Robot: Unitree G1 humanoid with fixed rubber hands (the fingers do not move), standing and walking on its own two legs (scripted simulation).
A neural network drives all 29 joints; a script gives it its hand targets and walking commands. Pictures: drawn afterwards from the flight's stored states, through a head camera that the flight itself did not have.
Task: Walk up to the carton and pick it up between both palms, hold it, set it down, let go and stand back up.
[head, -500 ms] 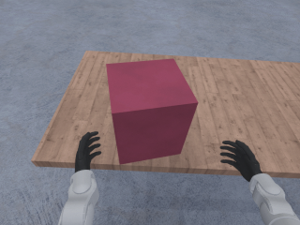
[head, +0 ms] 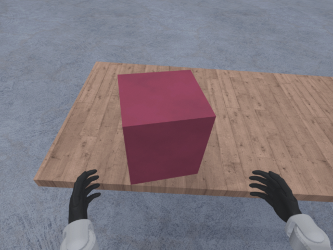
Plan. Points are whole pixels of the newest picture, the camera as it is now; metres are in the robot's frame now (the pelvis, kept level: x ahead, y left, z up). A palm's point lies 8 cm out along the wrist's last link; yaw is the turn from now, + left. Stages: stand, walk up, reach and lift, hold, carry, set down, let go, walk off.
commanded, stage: set down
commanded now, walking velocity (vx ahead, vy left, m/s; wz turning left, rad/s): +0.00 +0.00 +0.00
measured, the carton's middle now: (160, 127) +0.44 +0.06 +0.04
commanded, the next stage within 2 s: none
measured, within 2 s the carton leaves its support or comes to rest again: neither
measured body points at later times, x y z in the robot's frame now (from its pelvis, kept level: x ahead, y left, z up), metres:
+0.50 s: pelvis -0.01 +0.01 +0.00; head +0.00 +0.04 +0.45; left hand +0.20 +0.20 -0.01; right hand +0.23 -0.25 +0.02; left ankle +0.04 +0.16 -0.75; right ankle -0.02 -0.09 -0.75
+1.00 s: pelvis +0.03 +0.01 +0.00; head +0.03 +0.04 +0.45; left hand +0.19 +0.22 -0.03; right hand +0.21 -0.24 -0.01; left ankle +0.04 +0.16 -0.75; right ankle -0.02 -0.09 -0.75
